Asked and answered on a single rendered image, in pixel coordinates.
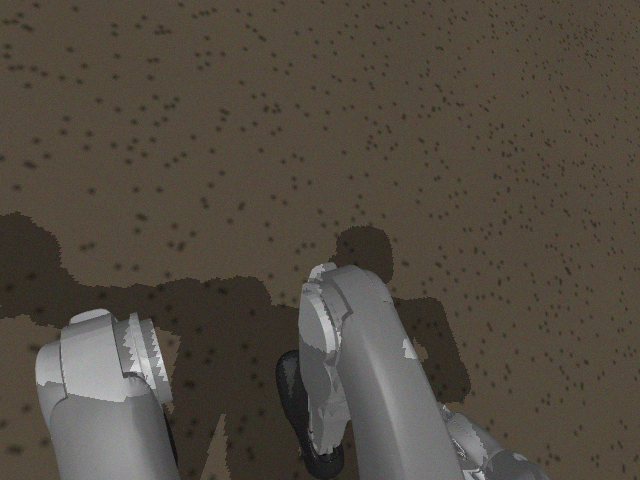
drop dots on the right robot foot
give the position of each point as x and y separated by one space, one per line
294 399

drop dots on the right robot hand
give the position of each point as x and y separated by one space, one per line
472 441

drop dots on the right robot arm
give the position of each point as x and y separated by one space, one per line
511 465

